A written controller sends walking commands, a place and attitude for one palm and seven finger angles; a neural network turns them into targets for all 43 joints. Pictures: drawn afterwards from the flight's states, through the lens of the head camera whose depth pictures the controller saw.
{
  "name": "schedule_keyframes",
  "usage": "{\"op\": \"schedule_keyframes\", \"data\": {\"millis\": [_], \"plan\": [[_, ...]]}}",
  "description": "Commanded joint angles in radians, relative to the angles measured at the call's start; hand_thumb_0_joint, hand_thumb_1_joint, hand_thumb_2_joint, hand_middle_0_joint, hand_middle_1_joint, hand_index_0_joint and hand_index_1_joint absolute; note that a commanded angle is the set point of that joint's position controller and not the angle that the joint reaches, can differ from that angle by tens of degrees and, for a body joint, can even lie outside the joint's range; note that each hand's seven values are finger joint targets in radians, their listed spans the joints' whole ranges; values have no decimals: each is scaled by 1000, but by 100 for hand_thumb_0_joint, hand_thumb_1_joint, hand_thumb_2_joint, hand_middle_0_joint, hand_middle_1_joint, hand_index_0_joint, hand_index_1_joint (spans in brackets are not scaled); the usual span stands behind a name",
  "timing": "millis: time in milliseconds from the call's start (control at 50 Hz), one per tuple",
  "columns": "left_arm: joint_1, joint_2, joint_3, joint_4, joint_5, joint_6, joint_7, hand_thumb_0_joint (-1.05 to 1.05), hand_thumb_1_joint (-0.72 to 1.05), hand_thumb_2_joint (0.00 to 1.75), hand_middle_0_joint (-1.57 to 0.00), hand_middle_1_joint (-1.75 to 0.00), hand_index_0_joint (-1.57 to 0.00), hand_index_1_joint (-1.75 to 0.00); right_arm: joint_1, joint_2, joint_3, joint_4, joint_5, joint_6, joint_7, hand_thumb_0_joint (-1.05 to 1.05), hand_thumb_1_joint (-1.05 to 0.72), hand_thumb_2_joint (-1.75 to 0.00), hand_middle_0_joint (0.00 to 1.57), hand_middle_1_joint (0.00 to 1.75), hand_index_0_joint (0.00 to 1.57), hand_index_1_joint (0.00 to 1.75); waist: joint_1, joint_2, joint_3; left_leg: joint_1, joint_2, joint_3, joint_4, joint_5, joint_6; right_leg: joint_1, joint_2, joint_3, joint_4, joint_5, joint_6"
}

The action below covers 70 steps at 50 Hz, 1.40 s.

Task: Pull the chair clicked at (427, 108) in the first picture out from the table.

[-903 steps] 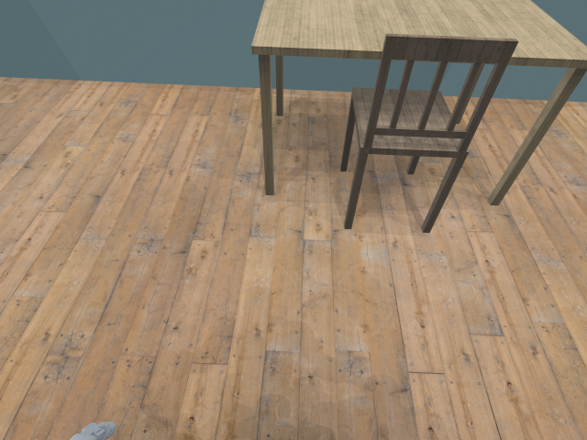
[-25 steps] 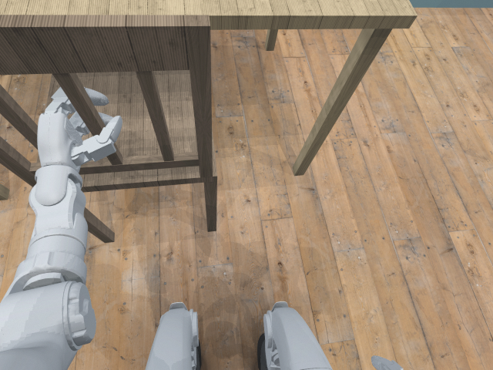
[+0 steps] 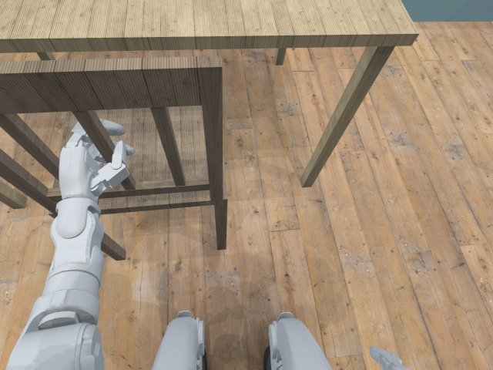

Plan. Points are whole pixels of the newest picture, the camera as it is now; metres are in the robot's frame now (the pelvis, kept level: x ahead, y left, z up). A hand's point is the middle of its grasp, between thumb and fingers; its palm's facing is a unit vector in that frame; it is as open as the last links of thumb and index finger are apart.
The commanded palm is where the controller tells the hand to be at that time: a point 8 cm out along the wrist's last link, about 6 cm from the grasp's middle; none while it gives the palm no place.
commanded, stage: hook a spindle and tug to test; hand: left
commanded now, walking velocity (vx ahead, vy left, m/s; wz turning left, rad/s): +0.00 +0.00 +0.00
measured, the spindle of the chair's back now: (110, 154) +0.46 +0.22 +0.01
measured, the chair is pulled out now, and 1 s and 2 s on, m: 0.03 0.15 0.23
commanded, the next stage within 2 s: step backward, pulling the chair out in 0.18 s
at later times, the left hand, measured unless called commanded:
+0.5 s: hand (119, 168) +0.41 +0.19 +0.04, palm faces +0.20 -0.97 -0.11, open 5.2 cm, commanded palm +0.39 +0.23 +0.03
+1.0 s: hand (152, 226) +0.32 +0.13 +0.04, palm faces +0.08 -0.99 -0.15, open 5.0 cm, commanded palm +0.32 +0.18 +0.04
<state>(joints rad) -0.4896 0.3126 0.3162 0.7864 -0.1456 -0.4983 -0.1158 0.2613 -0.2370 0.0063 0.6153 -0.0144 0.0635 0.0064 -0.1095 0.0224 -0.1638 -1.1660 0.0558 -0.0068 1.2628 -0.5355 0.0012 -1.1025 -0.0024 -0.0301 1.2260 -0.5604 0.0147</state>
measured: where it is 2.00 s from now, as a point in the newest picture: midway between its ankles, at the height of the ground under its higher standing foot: outside the picture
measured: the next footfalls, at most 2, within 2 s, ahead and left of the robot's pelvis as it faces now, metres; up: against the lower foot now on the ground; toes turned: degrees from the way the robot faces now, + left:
left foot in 1.54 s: -0.01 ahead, +0.12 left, +0.00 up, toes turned +3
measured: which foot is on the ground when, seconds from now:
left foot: down 0.00-1.00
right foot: down 0.00-1.00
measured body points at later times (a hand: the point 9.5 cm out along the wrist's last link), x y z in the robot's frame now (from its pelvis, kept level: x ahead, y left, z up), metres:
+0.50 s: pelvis +0.01 +0.00 +0.07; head +0.11 +0.02 +0.51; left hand +0.40 +0.24 +0.05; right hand +0.08 -0.25 -0.05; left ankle +0.02 +0.12 -0.62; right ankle +0.01 -0.13 -0.62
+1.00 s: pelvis -0.05 -0.01 +0.09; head +0.03 -0.02 +0.53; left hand +0.31 +0.18 +0.05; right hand +0.02 -0.27 -0.04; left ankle +0.02 +0.12 -0.62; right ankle +0.01 -0.13 -0.62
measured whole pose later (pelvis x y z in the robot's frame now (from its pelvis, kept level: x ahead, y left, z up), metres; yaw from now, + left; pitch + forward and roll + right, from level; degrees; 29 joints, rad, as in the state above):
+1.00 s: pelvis -0.05 -0.01 +0.09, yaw +1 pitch +6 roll -1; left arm -0.52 0.19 0.08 1.08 -0.07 -0.27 0.10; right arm 0.25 -0.22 0.01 0.72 0.06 0.03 -0.11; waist -0.07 0.03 0.08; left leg -0.57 0.05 0.01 0.69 -0.24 -0.01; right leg -0.52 0.00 -0.03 0.65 -0.24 0.00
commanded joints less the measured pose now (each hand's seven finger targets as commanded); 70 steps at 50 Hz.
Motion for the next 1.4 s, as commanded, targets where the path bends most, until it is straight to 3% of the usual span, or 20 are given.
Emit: {"op": "schedule_keyframes", "data": {"millis": [0,120,260,280,320,360,400,440,540,660,760,860,920,980,1060,1120,1160,1240,1320,1380], "plan": [[-280,190,25,-226,6,-88,-7,0,90,90,-50,-145,-50,-145,90,-169,-67,-71,-3,-30,-15,0,-90,-90,20,30,20,30,4,77,-468,422,-26,-23,-127,415,4,170,30,-14,-134,372,-35],[-252,220,48,-237,-6,-83,-16,0,90,90,-50,-145,-50,-145,76,-168,-62,-75,-2,-38,-19,0,-90,-90,20,30,20,30,17,76,-462,384,-32,-15,-125,395,8,211,29,-4,-136,385,-35],[-341,222,46,-196,-12,-86,-34,0,90,90,-50,-145,-50,-145,71,-166,-58,-61,-2,-48,-28,0,-90,-90,20,30,20,30,-5,74,-440,353,-34,-14,-108,360,10,182,24,0,-131,360,-31],[-473,473,40,-405,117,33,83,0,90,90,-50,-145,-50,-145,100,-154,-55,-144,55,6,-46,0,-90,-90,20,30,20,30,81,170,-704,677,-20,15,-306,357,27,583,-40,101,-331,412,-50],[-389,347,-20,-399,118,164,167,0,90,90,-50,-145,-50,-145,105,-141,-54,-162,66,15,-82,0,-90,-90,20,30,20,30,45,174,-625,732,-22,6,-365,451,28,628,-32,70,-378,637,-40],[-252,227,-97,-217,130,265,204,0,90,90,-50,-145,-50,-145,112,-141,-45,-129,68,36,-100,0,-90,-90,20,30,20,30,26,70,-453,692,6,-25,-422,487,26,625,-45,43,-403,678,-27],[-242,186,-133,-37,141,311,229,0,90,90,-50,-145,-50,-145,117,-153,-43,-89,65,48,-104,0,-90,-90,20,30,20,30,16,12,-319,634,30,-31,-461,480,29,646,-64,52,-458,691,-9],[-337,194,-139,29,145,299,242,0,90,90,-50,-145,-50,-145,126,-162,-43,-68,60,49,-108,0,-90,-90,20,30,20,30,13,22,-292,691,53,-44,-510,583,27,663,-70,43,-488,735,1],[-415,164,-165,119,148,235,234,0,90,90,-50,-145,-50,-145,129,-159,-55,-18,50,29,-111,0,-90,-90,20,30,20,30,30,199,-283,865,107,-98,-576,836,34,656,-57,43,-526,673,3],[-353,104,-199,113,135,208,211,0,90,90,-50,-145,-50,-145,89,-155,-64,-10,45,-6,-113,0,-90,-90,20,30,20,30,50,232,-259,915,151,-148,-645,852,48,667,-30,35,-535,493,-5],[-303,94,-205,68,128,202,206,0,90,90,-50,-145,-50,-145,56,-152,-66,-23,49,-24,-118,0,-90,-90,20,30,20,30,59,167,-254,853,164,-145,-677,715,57,750,-35,45,-551,492,-8],[-352,106,-223,87,124,198,220,0,90,90,-50,-145,-50,-145,49,-148,-59,-1,62,-51,-131,0,-90,-90,20,30,20,30,52,67,-208,763,117,-94,-679,435,41,789,-78,87,-624,469,-7],[-394,151,-217,111,122,188,237,0,90,90,-50,-145,-50,-145,52,-151,-59,21,70,-72,-140,0,-90,-90,20,30,20,30,40,-36,-158,784,39,-31,-619,236,12,735,-164,178,-768,337,-27],[-397,121,-248,140,119,190,248,0,90,90,-50,-145,-50,-145,22,-149,-53,48,72,-92,-139,0,-90,-90,20,30,20,30,50,-81,-130,825,1,-17,-590,165,-4,712,-237,223,-862,232,-51],[-397,79,-271,138,109,178,247,0,90,90,-50,-145,-50,-145,-1,-158,-44,65,72,-118,-156,0,-90,-90,20,30,20,30,60,-37,-133,855,66,-79,-728,283,26,734,-131,108,-764,281,-1],[-391,53,-295,124,102,169,245,0,90,90,-50,-145,-50,-145,-13,-161,-40,44,75,-130,-160,0,-90,-90,20,30,20,30,69,10,-87,811,103,-130,-813,126,55,713,-83,86,-728,97,-3],[-367,27,-303,118,104,171,244,0,90,90,-50,-145,-50,-145,-20,-158,-34,42,69,-134,-160,0,-90,-90,20,30,20,30,81,108,-88,791,149,-183,-854,152,75,728,-50,61,-610,144,-11],[-360,18,-303,100,110,181,237,0,90,90,-50,-145,-50,-145,-15,-148,-39,48,57,-138,-157,0,-90,-90,20,30,20,30,77,107,-110,817,177,-187,-814,312,85,756,-42,62,-568,248,-15],[-362,71,-279,88,114,189,242,0,90,90,-50,-145,-50,-145,-25,-148,-41,38,56,-143,-153,0,-90,-90,20,30,20,30,82,61,-58,683,120,-127,-757,98,57,781,-89,134,-652,130,-39],[-328,90,-275,121,120,196,255,0,90,90,-50,-145,-50,-145,0,-137,-46,55,60,-148,-144,0,-90,-90,20,30,20,30,73,-168,-79,784,-23,-17,-480,75,-17,676,-283,338,-926,-17,-110]]}}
